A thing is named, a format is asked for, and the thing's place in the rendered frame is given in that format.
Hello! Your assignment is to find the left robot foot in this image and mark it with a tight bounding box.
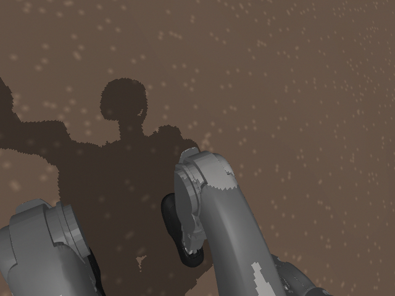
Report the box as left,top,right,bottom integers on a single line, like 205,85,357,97
87,248,106,296

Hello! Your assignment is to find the right robot hand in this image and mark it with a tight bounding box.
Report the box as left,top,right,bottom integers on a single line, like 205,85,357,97
271,254,316,296

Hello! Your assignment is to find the right robot foot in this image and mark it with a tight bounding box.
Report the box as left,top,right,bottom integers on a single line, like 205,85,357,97
161,193,204,268

